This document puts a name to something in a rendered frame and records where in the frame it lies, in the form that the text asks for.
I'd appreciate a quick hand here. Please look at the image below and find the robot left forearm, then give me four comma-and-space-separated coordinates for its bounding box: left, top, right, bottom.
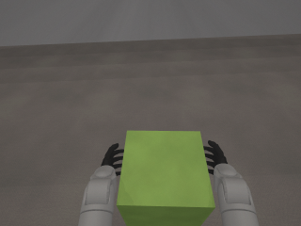
78, 165, 117, 226

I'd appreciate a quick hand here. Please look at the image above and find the left robot hand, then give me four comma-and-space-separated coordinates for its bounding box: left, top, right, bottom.
101, 143, 124, 176

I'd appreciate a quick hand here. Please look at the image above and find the carton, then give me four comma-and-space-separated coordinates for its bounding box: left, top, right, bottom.
117, 130, 215, 226

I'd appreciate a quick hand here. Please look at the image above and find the robot right forearm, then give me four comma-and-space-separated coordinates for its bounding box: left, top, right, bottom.
214, 163, 260, 226

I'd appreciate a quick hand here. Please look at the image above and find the right robot hand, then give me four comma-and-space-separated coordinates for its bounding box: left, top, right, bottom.
203, 140, 228, 175

